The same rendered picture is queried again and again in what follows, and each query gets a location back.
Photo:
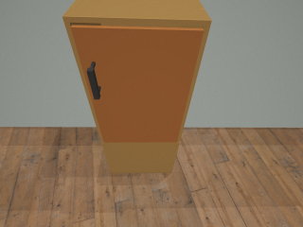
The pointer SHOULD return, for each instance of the handle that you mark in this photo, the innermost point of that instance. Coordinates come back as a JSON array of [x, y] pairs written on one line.
[[93, 80]]

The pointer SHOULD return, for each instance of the cupboard door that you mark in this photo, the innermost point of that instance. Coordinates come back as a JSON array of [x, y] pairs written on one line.
[[144, 74]]

